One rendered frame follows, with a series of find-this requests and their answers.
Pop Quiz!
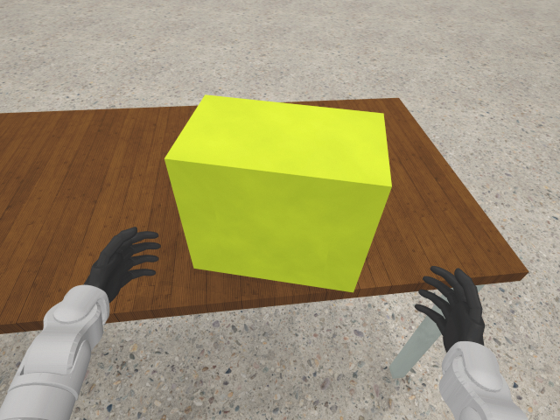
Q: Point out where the carton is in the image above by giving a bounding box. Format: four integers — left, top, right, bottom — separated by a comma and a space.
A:
164, 94, 392, 292

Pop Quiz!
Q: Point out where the robot right hand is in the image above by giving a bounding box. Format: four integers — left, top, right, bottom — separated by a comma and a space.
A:
415, 266, 485, 352

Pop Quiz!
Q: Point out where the table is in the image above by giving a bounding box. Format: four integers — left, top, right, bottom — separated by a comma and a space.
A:
0, 98, 529, 379

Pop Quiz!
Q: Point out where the right robot forearm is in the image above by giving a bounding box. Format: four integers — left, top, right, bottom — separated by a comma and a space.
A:
439, 341, 528, 420

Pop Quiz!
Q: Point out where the left robot forearm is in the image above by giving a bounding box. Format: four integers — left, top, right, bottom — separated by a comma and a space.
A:
0, 285, 109, 420

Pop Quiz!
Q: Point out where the robot left hand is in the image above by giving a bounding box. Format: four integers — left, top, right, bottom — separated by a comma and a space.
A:
83, 227, 161, 302

